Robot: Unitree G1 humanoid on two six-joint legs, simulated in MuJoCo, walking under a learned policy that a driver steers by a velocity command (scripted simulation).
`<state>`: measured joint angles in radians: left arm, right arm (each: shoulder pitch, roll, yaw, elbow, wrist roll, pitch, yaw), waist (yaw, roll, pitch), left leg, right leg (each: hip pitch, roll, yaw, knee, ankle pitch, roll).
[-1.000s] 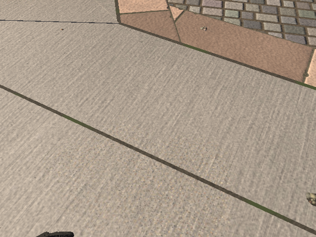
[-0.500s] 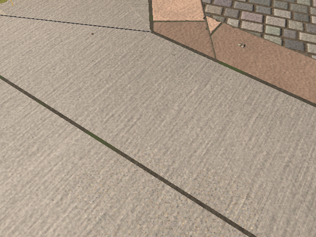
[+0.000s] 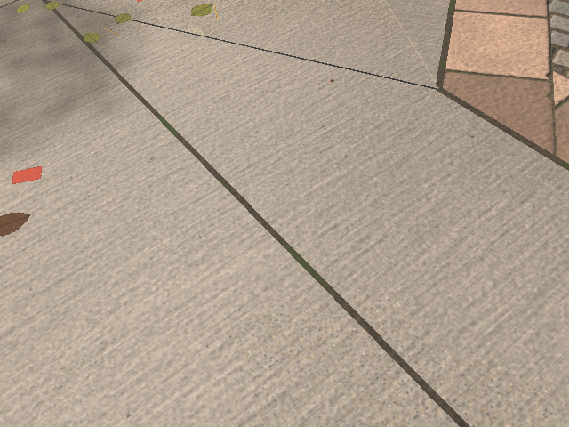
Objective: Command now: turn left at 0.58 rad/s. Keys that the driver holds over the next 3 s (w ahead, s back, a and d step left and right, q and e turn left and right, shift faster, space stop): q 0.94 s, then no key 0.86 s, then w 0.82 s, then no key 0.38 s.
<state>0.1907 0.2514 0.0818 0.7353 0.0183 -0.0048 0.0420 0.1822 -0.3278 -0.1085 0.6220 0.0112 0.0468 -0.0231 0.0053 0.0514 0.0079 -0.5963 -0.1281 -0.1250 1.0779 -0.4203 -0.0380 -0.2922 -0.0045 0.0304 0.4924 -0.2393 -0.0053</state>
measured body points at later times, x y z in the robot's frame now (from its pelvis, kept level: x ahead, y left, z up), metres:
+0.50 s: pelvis -0.03 +0.05 +0.00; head +0.01 +0.09 +0.45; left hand +0.04 +0.37 -0.11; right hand +0.21 -0.18 -0.07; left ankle -0.04 +0.14 -0.74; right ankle +0.02 -0.10 -0.65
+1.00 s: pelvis -0.03 +0.02 +0.00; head +0.02 +0.02 +0.45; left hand -0.05 +0.33 -0.08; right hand +0.26 -0.14 -0.10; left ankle -0.12 +0.13 -0.66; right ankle +0.05 -0.08 -0.74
